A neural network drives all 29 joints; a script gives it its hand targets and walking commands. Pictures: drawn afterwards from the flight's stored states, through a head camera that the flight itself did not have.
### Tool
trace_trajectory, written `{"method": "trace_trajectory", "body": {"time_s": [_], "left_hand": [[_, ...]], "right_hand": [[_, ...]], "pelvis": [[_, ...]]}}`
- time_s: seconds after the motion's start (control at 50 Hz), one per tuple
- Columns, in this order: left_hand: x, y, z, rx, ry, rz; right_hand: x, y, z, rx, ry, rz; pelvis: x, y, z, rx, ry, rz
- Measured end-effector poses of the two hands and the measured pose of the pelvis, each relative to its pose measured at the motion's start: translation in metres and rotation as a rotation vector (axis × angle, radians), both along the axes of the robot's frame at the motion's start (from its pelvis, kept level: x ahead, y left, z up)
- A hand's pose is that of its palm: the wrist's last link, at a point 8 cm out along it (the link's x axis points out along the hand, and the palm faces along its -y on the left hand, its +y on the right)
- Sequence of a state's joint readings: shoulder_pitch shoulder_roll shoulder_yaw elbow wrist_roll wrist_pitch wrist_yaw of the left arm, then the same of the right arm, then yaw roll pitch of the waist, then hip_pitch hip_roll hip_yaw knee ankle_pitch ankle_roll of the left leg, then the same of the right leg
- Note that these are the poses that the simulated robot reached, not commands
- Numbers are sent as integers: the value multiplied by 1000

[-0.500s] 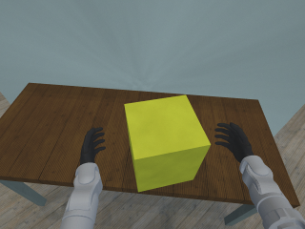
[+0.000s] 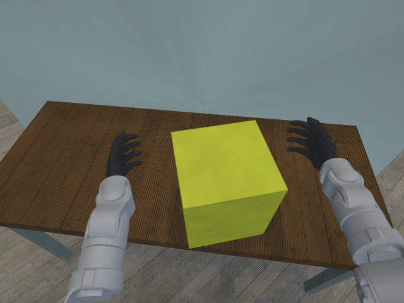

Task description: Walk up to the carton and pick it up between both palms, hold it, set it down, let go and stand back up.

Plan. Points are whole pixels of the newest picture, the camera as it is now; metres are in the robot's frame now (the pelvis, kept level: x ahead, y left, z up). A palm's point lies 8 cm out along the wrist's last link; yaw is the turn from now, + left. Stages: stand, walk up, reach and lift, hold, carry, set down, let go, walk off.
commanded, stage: reach and lift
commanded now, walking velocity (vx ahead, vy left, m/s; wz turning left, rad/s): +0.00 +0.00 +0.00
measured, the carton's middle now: (220, 187) +0.41 +0.01 -0.08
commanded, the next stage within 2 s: none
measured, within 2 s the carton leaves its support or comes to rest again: neither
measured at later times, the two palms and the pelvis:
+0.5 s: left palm (117, 145) +0.37 +0.23 +0.10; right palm (306, 121) +0.47 -0.15 +0.11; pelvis +0.00 +0.00 +0.00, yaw +1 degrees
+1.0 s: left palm (136, 184) +0.35 +0.21 -0.02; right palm (291, 157) +0.46 -0.15 +0.00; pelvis +0.00 +0.00 -0.03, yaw +1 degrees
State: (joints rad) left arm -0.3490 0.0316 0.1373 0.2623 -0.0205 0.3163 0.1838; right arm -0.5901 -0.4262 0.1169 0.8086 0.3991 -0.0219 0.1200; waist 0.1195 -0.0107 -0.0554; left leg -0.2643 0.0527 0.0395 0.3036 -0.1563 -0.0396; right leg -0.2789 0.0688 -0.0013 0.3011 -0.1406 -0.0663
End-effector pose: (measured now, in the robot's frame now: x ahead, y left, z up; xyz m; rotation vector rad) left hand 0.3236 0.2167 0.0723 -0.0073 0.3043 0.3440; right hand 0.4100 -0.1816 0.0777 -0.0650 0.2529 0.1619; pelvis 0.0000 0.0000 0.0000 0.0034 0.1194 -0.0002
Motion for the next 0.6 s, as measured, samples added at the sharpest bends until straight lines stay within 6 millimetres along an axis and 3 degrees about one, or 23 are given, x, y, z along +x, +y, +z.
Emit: {"method": "trace_trajectory", "body": {"time_s": [0.4,0.5,0.6], "left_hand": [[38,11,31,-6,1,24],[47,10,26,0,4,22],[43,9,3,19,12,15]], "right_hand": [[53,28,36,20,18,4],[61,33,33,9,28,6],[59,38,11,-13,37,9]], "pelvis": [[-6,-2,-3,-3,76,19],[-4,-2,-3,-4,88,19],[-1,-1,-4,-7,98,29]]}}
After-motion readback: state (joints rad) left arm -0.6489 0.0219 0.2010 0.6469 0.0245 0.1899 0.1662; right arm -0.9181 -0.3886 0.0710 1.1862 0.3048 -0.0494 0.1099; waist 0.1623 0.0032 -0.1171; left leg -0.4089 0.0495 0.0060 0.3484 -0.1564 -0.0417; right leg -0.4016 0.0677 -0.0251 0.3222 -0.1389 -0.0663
